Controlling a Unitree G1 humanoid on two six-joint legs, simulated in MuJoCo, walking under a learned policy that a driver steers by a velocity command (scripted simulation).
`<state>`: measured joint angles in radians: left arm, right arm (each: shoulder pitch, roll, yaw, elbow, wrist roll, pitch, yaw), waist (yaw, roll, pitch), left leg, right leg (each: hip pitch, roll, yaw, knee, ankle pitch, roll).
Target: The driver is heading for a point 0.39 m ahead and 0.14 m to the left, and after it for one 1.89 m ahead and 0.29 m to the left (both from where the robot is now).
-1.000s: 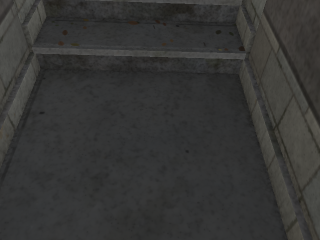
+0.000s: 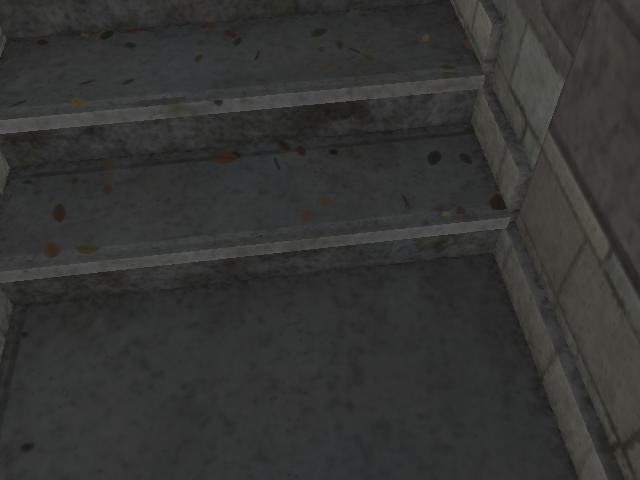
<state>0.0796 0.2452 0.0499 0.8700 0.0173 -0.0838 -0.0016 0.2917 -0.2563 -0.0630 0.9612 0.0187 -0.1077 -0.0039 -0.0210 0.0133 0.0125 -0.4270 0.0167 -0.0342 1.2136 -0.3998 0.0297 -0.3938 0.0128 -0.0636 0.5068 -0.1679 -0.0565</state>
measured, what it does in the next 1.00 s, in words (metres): walks ahead, turning left: left foot, then right foot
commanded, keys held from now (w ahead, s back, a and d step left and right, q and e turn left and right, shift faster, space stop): w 0.04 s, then w+q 0.42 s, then w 0.54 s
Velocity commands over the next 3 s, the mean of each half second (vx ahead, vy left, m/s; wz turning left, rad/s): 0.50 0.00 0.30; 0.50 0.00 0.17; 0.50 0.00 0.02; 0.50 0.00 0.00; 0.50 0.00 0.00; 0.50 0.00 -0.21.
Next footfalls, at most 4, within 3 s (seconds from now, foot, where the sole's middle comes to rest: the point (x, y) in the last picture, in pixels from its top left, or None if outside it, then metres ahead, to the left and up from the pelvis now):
0.40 left None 0.38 0.16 -0.77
0.94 right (311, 367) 0.71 0.05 -0.77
1.42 left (217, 336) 0.80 0.27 -0.77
1.82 right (256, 198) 1.08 0.18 -0.60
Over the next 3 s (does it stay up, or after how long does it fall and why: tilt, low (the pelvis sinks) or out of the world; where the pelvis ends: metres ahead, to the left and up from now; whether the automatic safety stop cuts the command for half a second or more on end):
stays up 1.55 0.35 0.39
